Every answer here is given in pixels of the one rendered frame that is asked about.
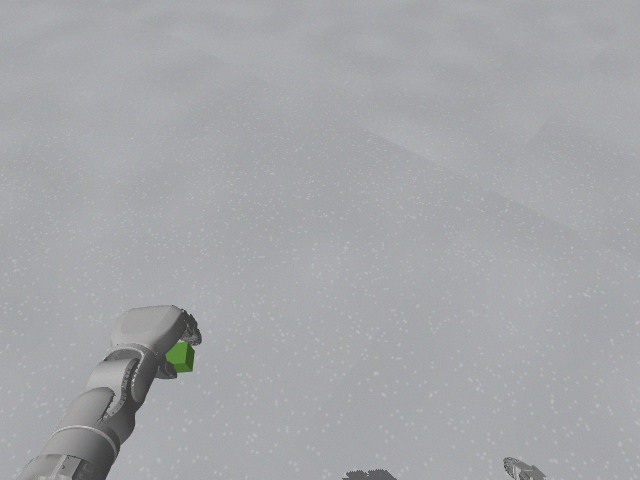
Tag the left robot hand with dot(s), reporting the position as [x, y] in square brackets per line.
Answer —
[158, 328]

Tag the small box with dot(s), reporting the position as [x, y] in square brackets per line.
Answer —
[182, 356]

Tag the right robot hand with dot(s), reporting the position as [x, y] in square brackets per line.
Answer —
[521, 471]

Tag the left robot arm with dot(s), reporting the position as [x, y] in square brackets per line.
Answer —
[95, 424]

